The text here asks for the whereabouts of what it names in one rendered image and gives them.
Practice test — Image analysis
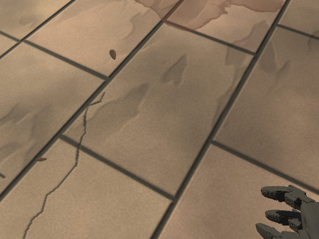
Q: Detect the robot right hand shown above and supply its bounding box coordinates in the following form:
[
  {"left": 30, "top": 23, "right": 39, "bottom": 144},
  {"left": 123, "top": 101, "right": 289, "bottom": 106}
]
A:
[{"left": 255, "top": 184, "right": 319, "bottom": 239}]

